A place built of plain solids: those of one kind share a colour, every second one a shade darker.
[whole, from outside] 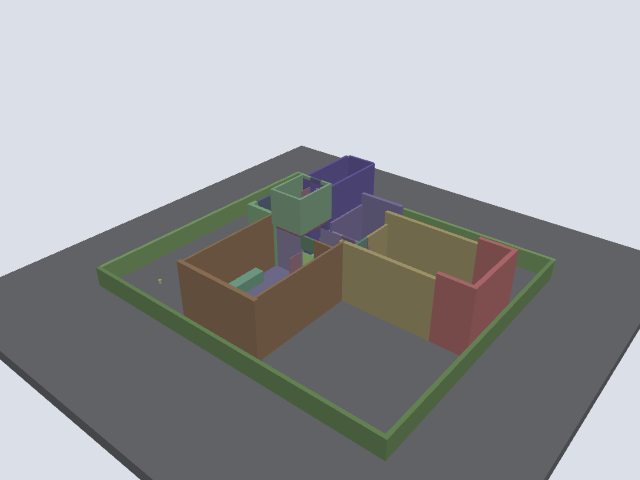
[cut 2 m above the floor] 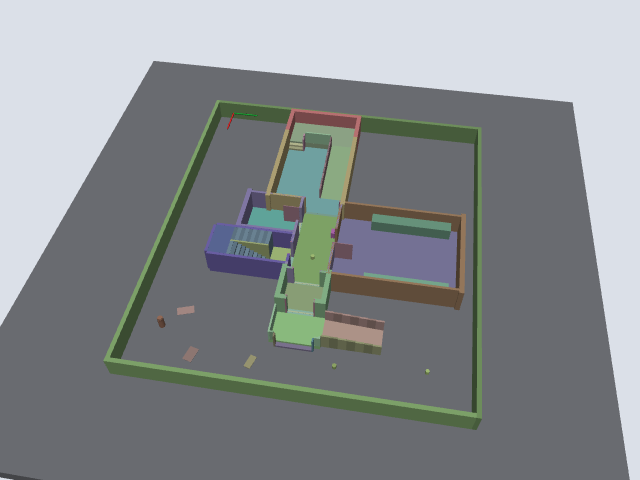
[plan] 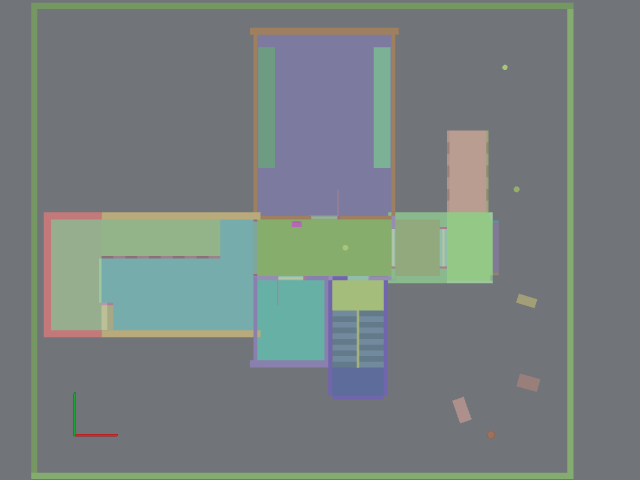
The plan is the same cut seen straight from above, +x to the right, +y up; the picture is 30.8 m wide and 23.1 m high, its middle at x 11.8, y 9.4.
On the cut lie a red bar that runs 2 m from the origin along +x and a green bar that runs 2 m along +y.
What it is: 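A lab wing's service side; a service door 2 risers over a path with a trolley ramp, a vestibule, a service corridor 2.73 m wide past a lab and a switchback stairwell up 3.98 m, to a dock room whose platform stands 0.48 m up a ramp of 1 in 12 and 3 steps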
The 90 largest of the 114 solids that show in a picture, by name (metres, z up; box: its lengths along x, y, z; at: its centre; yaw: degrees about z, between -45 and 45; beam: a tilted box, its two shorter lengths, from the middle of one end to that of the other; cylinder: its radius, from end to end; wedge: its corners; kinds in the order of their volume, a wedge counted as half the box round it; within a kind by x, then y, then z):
{
 "far_1": {"box": [0.3, 22.32, 1.65], "at": [-1.95, 9.36, 0.78]},
 "far_2": {"box": [26.1, 0.3, 1.65], "at": [10.95, -1.95, 0.78]},
 "far_3": {"box": [26.1, 0.3, 1.65], "at": [10.95, 20.67, 0.78]},
 "far_4": {"box": [0.3, 22.32, 1.65], "at": [23.85, 9.36, 0.78]},
 "wall_lab_1": {"box": [0.18, 9.06, 4.96], "at": [8.69, 14.92, 2.43]},
 "wall_lab_2": {"box": [2.78, 0.18, 4.02], "at": [9.99, 10.48, 1.96]},
 "wall_lab_3": {"box": [7.15, 0.34, 4.96], "at": [12.01, 19.44, 2.43]},
 "wall_lab_4": {"box": [2.78, 0.18, 4.02], "at": [14.03, 10.48, 1.96]},
 "wall_lab_5": {"box": [0.18, 9.06, 4.96], "at": [15.33, 14.92, 2.43]},
 "wall_dockroom_1": {"box": [7.66, 0.34, 4.96], "at": [5.11, 4.89, 2.43]},
 "wall_dockroom_2": {"box": [7.66, 0.34, 4.96], "at": [5.11, 10.56, 2.43]},
 "wall_dockroom_3": {"box": [0.18, 2.88, 4.02], "at": [8.69, 6.32, 1.96]},
 "wall_platform_1": {"box": [0.34, 6.01, 5.44], "at": [-1.32, 7.73, 2.67]},
 "wall_platform_2": {"box": [2.77, 0.34, 5.44], "at": [-0.11, 4.89, 2.67]},
 "wall_platform_3": {"box": [2.77, 0.34, 5.44], "at": [-0.11, 10.56, 2.67]},
 "floor_lab_1": {"box": [6.47, 8.71, 0.38], "at": [12.01, 14.92, 0.14]},
 "wall_shaft_1": {"box": [0.2, 5.56, 6.96], "at": [12.29, 4.68, 3.43]},
 "wall_shaft_2": {"box": [0.74, 0.2, 6.96], "at": [12.76, 7.56, 3.43]},
 "wall_shaft_3": {"box": [2.47, 0.2, 6.96], "at": [13.63, 1.8, 3.43]},
 "wall_shaft_4": {"box": [0.74, 0.2, 6.96], "at": [14.5, 7.56, 3.43]},
 "wall_shaft_5": {"box": [0.2, 5.56, 6.96], "at": [14.97, 4.68, 3.43]},
 "tread_1": {"box": [1.18, 0.28, 2.55], "at": [12.98, 3.4, 1.22]},
 "tread_2": {"box": [1.18, 0.28, 2.73], "at": [12.98, 3.68, 1.31]},
 "tread_3": {"box": [1.18, 0.28, 2.91], "at": [12.98, 3.95, 1.41]},
 "tread_4": {"box": [1.18, 0.28, 3.09], "at": [12.98, 4.22, 1.5]},
 "tread_5": {"box": [1.18, 0.28, 3.27], "at": [12.98, 4.5, 1.59]},
 "tread_6": {"box": [1.18, 0.28, 3.45], "at": [12.98, 4.77, 1.68]},
 "tread_7": {"box": [1.18, 0.28, 3.63], "at": [12.98, 5.05, 1.77]},
 "tread_8": {"box": [1.18, 0.28, 3.82], "at": [12.98, 5.32, 1.86]},
 "tread_9": {"box": [1.18, 0.28, 4.0], "at": [12.98, 5.59, 1.95]},
 "tread_10": {"box": [1.18, 0.28, 4.18], "at": [12.98, 5.87, 2.04]},
 "tread_11": {"box": [1.18, 0.28, 2.19], "at": [14.28, 3.4, 1.04]},
 "tread_12": {"box": [1.18, 0.28, 2.01], "at": [14.28, 3.68, 0.95]},
 "tread_13": {"box": [1.18, 0.28, 1.83], "at": [14.28, 3.95, 0.86]},
 "tread_14": {"box": [1.18, 0.28, 1.64], "at": [14.28, 4.22, 0.77]},
 "tread_15": {"box": [1.18, 0.28, 1.46], "at": [14.28, 4.5, 0.68]},
 "tread_16": {"box": [1.18, 0.28, 1.28], "at": [14.28, 4.77, 0.59]},
 "tread_17": {"box": [1.18, 0.28, 1.1], "at": [14.28, 5.05, 0.5]},
 "tread_18": {"box": [1.18, 0.28, 0.92], "at": [14.28, 5.32, 0.41]},
 "tread_19": {"box": [1.18, 0.28, 0.74], "at": [14.28, 5.59, 0.32]},
 "tread_20": {"box": [1.18, 0.28, 0.56], "at": [14.28, 5.87, 0.23]},
 "floor_dockroom_1": {"box": [7.32, 5.33, 0.38], "at": [4.94, 7.73, 0.14]},
 "wall_store_1": {"box": [0.18, 4.21, 4.02], "at": [8.69, 5.54, 1.96]},
 "wall_store_2": {"box": [3.92, 0.34, 4.96], "at": [10.4, 3.44, 2.43]},
 "wall_store_3": {"box": [1.22, 0.2, 3.24], "at": [11.61, 7.56, 1.57]},
 "wall_store_4": {"box": [0.18, 4.21, 4.02], "at": [12.1, 5.54, 1.96]},
 "wall_vest_1": {"box": [0.18, 0.64, 4.02], "at": [15.33, 10.25, 1.96]},
 "wall_vest_2": {"box": [2.84, 0.34, 4.96], "at": [16.5, 7.49, 2.43]},
 "wall_vest_3": {"box": [2.84, 0.34, 4.96], "at": [16.5, 10.56, 2.43]},
 "wall_vest_4": {"box": [0.34, 0.81, 4.96], "at": [17.74, 7.72, 2.43]},
 "wall_vest_5": {"box": [0.34, 0.81, 4.96], "at": [17.74, 10.33, 2.43]},
 "floor_platform_1": {"box": [2.43, 5.33, 0.85], "at": [0.07, 7.73, 0.38]},
 "block_bench_1": {"box": [0.81, 5.8, 0.99], "at": [9.23, 15.77, 0.77]},
 "block_bench_2": {"box": [0.81, 5.8, 0.99], "at": [14.79, 15.77, 0.77]},
 "floor_half_1": {"box": [2.48, 1.36, 2.37], "at": [13.63, 2.58, 1.13]},
 "floor_serv_1": {"box": [6.47, 2.73, 0.38], "at": [12.01, 9.03, 0.14]},
 "wall_lobby_1": {"box": [0.2, 3.6, 2.91], "at": [12.29, 9.26, 5.71]},
 "wall_lobby_2": {"box": [2.87, 0.2, 2.91], "at": [13.63, 10.96, 5.71]},
 "wall_lobby_3": {"box": [0.2, 3.6, 2.91], "at": [14.97, 9.26, 5.71]},
 "wall_serv_1": {"box": [1.22, 0.2, 3.24], "at": [9.19, 7.56, 1.57]},
 "wall_serv_2": {"box": [2.13, 0.2, 3.24], "at": [12.06, 7.56, 1.57]},
 "wall_serv_3": {"box": [2.78, 0.18, 4.02], "at": [14.03, 10.48, 1.96]},
 "wall_serv_4": {"box": [1.31, 0.2, 3.24], "at": [14.79, 7.56, 1.57]},
 "wall_serv_5": {"box": [0.18, 0.64, 4.02], "at": [15.33, 7.8, 1.96]},
 "floor_store_1": {"box": [3.24, 3.85, 0.38], "at": [10.4, 5.54, 0.14]},
 "ramp_tramp_1": {"wedge": [[1.28, 8.63, -0.05], [1.28, 8.63, 0.81], [1.28, 10.39, -0.05], [1.28, 10.39, 0.81], [7.0, 8.63, -0.05], [7.0, 8.63, 0.33], [7.0, 10.39, -0.05], [7.0, 10.39, 0.33]]},
 "floor_landing_1": {"box": [2.21, 3.42, 0.38], "at": [19.02, 9.02, 0.14]},
 "floor_lobby_1": {"box": [2.48, 3.2, 0.34], "at": [13.63, 9.26, 4.14]},
 "floor_vest_1": {"box": [2.15, 2.73, 0.38], "at": [16.5, 9.03, 0.14]},
 "block_spine_1": {"box": [0.12, 2.76, 5.08], "at": [13.63, 4.63, 2.82]},
 "floor_foot_1": {"box": [2.48, 1.46, 0.38], "at": [13.63, 6.73, 0.14]},
 "ramp_sramp_1": {"wedge": [[18.03, 10.73, -0.05], [18.03, 10.73, 0.33], [18.03, 14.67, -0.05], [18.03, 14.67, 0.0], [19.8, 10.73, -0.05], [19.8, 10.73, 0.33], [19.8, 14.67, -0.05], [19.8, 14.67, 0.0]]},
 "wallover_vest_1": {"box": [0.34, 1.8, 2.08], "at": [17.74, 9.02, 3.87]},
 "doorfloor_1": {"box": [0.2, 2.73, 0.38], "at": [8.69, 9.03, 0.14]},
 "doorfloor_2": {"box": [1.4, 0.22, 0.38], "at": [10.4, 7.56, 0.14]},
 "doorfloor_3": {"box": [1.46, 0.2, 0.38], "at": [12.01, 10.48, 0.14]},
 "doorfloor_4": {"box": [1.2, 0.22, 0.38], "at": [13.63, 7.56, 0.14]},
 "doorfloor_5": {"box": [0.2, 2.0, 0.38], "at": [15.33, 9.03, 0.14]},
 "doorfloor_6": {"box": [0.37, 2.0, 0.38], "at": [17.74, 9.02, 0.14]},
 "guard_1": {"box": [0.12, 2.12, 1.12], "at": [1.22, 7.45, 1.31]},
 "guard_2": {"box": [2.2, 0.12, 1.0], "at": [19.02, 7.38, 0.78]},
 "wallover_dockroom_1": {"box": [0.18, 2.52, 1.04], "at": [8.69, 9.03, 3.45]},
 "tread_psteps_1": {"box": [0.29, 1.2, 0.7], "at": [1.42, 5.66, 0.3]},
 "tread_psteps_2": {"box": [0.29, 1.2, 0.54], "at": [1.71, 5.66, 0.22]},
 "leaf_1": {"box": [0.05, 1.2, 2.17], "at": [9.77, 6.86, 1.42]},
 "leaf_2": {"box": [0.05, 1.26, 2.17], "at": [12.67, 11.2, 1.42]},
 "leaf_3": {"box": [0.05, 1.0, 2.07], "at": [14.16, 8.16, 5.35]},
 "wallover_lab_1": {"box": [1.26, 0.18, 1.14], "at": [12.01, 10.48, 3.4]},
 "tread_ssteps_1": {"box": [0.29, 2.4, 0.21], "at": [20.26, 9.02, 0.06]},
 "bin_litter_1": {"cylinder": 0.21, "from": [20.04, 0.03, -0.05], "to": [20.04, 0.03, 0.76]}
}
